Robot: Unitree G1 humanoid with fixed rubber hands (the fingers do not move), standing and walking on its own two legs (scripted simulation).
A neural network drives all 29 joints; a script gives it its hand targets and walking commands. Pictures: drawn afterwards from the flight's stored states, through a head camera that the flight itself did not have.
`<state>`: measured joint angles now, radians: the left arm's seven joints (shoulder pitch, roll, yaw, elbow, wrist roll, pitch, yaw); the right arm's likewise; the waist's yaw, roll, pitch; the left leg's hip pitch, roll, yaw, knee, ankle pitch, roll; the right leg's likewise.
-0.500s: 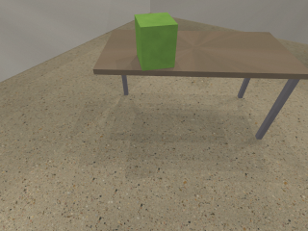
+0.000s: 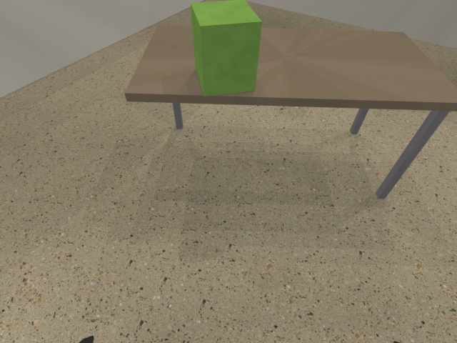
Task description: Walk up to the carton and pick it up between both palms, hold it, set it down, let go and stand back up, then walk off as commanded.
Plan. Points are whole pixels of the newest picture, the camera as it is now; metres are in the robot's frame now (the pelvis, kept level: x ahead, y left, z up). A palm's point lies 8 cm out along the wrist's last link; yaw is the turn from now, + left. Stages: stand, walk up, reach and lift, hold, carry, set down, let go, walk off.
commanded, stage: walk off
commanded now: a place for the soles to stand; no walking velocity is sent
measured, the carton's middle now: (224, 48) +1.09 +0.02 +0.00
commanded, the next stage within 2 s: stand in 0.36 s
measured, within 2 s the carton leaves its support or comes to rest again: neither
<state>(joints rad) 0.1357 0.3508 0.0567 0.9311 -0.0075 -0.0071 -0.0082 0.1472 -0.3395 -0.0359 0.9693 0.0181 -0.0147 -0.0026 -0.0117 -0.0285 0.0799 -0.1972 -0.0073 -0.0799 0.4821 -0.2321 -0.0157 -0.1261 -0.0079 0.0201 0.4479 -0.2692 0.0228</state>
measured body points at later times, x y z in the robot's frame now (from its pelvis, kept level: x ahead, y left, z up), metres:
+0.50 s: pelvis +0.01 +0.00 +0.01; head +0.02 +0.01 +0.45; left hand +0.10 +0.29 -0.13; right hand +0.11 -0.31 -0.11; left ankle +0.02 +0.13 -0.74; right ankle -0.01 -0.14 -0.74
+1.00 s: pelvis +0.00 +0.00 +0.01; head +0.00 +0.00 +0.46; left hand +0.08 +0.29 -0.13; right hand +0.07 -0.31 -0.12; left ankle +0.02 +0.13 -0.74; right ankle -0.01 -0.14 -0.74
